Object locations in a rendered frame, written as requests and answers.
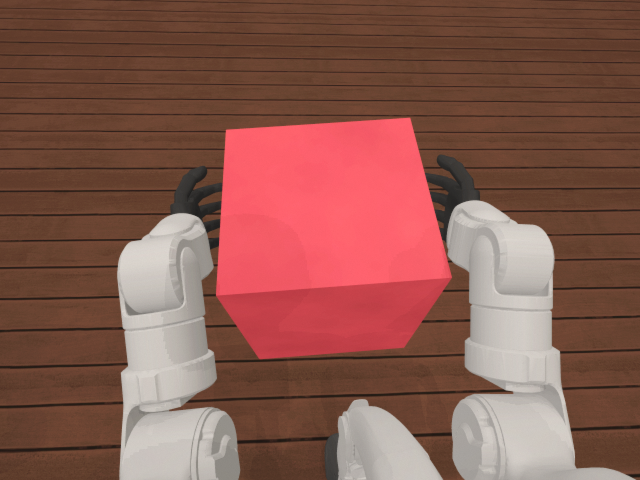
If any right robot shin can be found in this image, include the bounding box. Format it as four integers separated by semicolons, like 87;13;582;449
337;399;369;480

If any right robot thigh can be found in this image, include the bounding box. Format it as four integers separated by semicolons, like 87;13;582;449
338;406;443;480

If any right robot upper arm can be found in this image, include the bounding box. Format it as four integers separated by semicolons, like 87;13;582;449
452;394;636;480

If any robot left forearm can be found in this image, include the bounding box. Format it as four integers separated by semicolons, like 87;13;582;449
117;213;217;480

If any left robot upper arm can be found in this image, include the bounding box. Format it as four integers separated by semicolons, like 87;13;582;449
121;407;240;480

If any robot right forearm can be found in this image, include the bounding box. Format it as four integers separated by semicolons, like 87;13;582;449
446;200;575;463

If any carton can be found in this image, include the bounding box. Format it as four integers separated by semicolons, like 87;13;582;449
216;118;452;359

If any robot right hand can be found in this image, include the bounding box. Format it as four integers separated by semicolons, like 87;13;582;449
425;155;480;244

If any robot left hand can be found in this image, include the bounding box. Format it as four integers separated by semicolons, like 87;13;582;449
170;166;223;250

